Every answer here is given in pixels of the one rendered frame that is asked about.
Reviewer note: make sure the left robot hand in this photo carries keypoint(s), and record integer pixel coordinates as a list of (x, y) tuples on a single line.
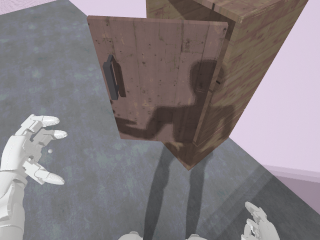
[(15, 156)]

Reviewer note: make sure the right robot hand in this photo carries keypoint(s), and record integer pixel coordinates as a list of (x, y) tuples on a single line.
[(262, 228)]

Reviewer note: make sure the cupboard door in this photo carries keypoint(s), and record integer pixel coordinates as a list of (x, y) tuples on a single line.
[(164, 68)]

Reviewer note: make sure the left robot forearm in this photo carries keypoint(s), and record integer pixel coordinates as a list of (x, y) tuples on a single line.
[(12, 213)]

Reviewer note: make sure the handle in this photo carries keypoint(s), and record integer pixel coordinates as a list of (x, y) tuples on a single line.
[(110, 78)]

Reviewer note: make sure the robot right shin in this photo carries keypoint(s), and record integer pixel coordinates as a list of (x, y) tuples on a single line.
[(194, 235)]

